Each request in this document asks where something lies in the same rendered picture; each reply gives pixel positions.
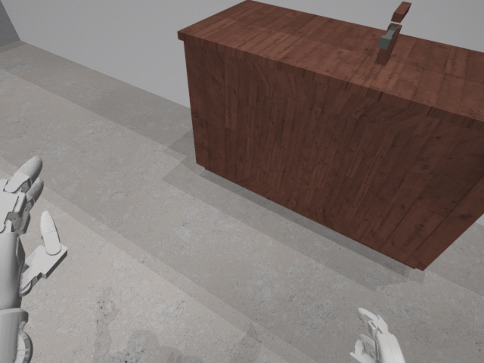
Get counter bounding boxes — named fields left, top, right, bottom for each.
left=177, top=0, right=484, bottom=271

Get robot right hand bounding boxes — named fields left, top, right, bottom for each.
left=350, top=308, right=407, bottom=363

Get tap lever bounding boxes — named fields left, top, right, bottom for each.
left=377, top=25, right=398, bottom=50

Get robot left hand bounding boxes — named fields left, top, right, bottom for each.
left=0, top=156, right=67, bottom=310

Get robot left forearm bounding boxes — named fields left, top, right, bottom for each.
left=0, top=308, right=33, bottom=363

